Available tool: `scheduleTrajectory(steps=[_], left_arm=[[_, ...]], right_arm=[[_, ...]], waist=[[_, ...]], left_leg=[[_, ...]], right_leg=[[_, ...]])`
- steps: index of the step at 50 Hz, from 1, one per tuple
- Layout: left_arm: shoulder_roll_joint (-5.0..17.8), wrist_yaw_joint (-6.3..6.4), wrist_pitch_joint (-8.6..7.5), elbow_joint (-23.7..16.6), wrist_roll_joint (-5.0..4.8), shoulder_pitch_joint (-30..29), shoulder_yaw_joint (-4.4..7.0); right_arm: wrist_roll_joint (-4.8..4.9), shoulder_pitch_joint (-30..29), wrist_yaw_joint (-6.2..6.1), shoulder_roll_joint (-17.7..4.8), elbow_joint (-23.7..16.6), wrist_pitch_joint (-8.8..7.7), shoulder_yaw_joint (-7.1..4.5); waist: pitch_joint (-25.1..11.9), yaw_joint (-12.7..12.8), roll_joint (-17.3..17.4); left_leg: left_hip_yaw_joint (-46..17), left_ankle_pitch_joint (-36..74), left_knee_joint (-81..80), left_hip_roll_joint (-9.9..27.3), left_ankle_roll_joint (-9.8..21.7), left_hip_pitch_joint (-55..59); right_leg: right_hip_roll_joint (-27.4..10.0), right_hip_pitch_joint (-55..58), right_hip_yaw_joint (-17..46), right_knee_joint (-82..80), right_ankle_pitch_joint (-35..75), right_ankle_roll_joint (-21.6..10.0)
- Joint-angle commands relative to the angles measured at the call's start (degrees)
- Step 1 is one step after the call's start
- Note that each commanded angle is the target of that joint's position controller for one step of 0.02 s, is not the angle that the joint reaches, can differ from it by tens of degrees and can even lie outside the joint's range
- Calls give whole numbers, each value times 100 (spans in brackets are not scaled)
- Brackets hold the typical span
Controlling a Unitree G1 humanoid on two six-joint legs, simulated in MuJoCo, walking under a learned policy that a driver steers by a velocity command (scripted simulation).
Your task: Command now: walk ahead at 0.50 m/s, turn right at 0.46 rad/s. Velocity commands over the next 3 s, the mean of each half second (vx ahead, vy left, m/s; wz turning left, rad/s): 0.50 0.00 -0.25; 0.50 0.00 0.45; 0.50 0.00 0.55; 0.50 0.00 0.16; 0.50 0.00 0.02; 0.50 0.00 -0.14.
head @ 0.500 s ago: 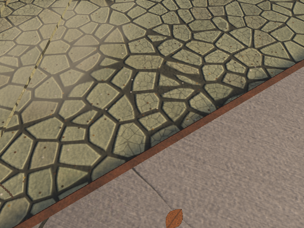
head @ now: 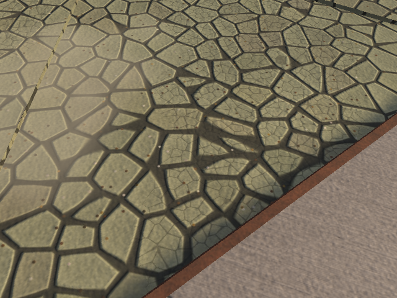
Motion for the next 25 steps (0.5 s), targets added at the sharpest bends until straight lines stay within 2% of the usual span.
scheduleTrajectory(steps=[1,2,3,7,10,12,14,16,18,19,20,21,22,23,24,25], left_arm=[[382,-35,39,-534,46,-313,127],[361,-85,120,-550,122,-325,141],[298,-127,196,-535,153,-273,137],[229,-251,322,-801,181,-821,113],[179,-326,320,-1019,176,-1394,52],[97,-370,283,-1146,169,-1754,-20],[115,-365,267,-1219,186,-1985,-51],[226,-323,246,-1292,208,-2167,-42],[308,-255,181,-1241,257,-1990,-18],[328,-210,111,-1047,295,-1411,14],[530,-137,30,-674,377,-422,110],[1099,-27,-24,-532,474,644,246],[1703,56,15,-564,321,604,365],[1359,90,38,-623,167,195,308],[954,85,13,-654,163,-336,173],[584,48,-29,-655,154,-656,76]], right_arm=[[45,1081,-73,-610,43,32,-231],[74,998,-96,-533,80,18,-204],[88,982,-100,-554,108,-10,-212],[143,1123,-96,-703,254,-130,-289],[127,1214,-91,-724,373,-111,-309],[118,1317,-72,-782,455,-112,-326],[109,1513,-48,-874,604,-93,-344],[144,1693,-28,-1001,761,-24,-372],[172,1742,-6,-1121,889,65,-390],[194,1688,-2,-1150,935,100,-388],[198,1738,6,-1005,954,107,-333],[187,1708,28,-611,704,94,-211],[312,2128,33,-221,577,110,-160],[226,1556,-27,-778,646,177,-312],[268,1388,3,-725,603,156,-325],[268,1440,12,-641,711,161,-320]], waist=[[-426,-562,697],[-242,-437,867],[-213,-359,894],[-48,-282,651],[155,-356,611],[244,-448,598],[331,-499,616],[428,-526,608],[318,-403,602],[39,-91,467],[-575,269,158],[-1480,653,-737],[-1880,374,-1805],[-1183,421,-624],[-490,126,-540],[-193,-83,-407]], left_leg=[[-1898,50,-1799,1701,669,2214],[-1502,322,-1937,1535,595,1882],[-1221,603,-2019,1478,593,1712],[-520,1022,-2344,1529,753,1722],[46,990,-2425,1407,719,1765],[311,1020,-2452,1348,679,1614],[389,1029,-2486,1364,663,1562],[283,1305,-2364,1445,703,1840],[183,2308,-1848,1440,702,2172],[307,3048,-1087,1287,628,2147],[490,2882,95,963,508,1670],[605,692,1992,598,359,529],[173,-2285,3533,-377,191,-1085],[-647,-1875,3823,-81,277,-1400],[-650,-1350,3645,138,322,-1377],[-596,-971,3343,305,306,-1133]], right_leg=[[-505,-2170,77,1065,454,-120],[-574,-2021,51,936,576,-55],[-573,-1885,4,933,711,3],[-657,-2282,-42,618,1436,141],[-686,-2354,-178,-282,2092,189],[-650,-1962,-295,-1057,2392,127],[-500,-1520,-494,-1613,2172,33],[-419,-1368,-636,-2002,1848,-75],[-279,-943,-808,-2370,1452,-207],[-109,-165,-882,-2762,1574,-278],[-110,1210,-803,-2879,1649,-376],[-1674,2704,878,-3047,948,-630],[-2941,3348,3157,-4054,724,-1124],[-2648,2605,2617,-4134,641,-965],[-2352,1907,1767,-4233,917,-766],[-2070,1400,1151,-4428,1361,-562]])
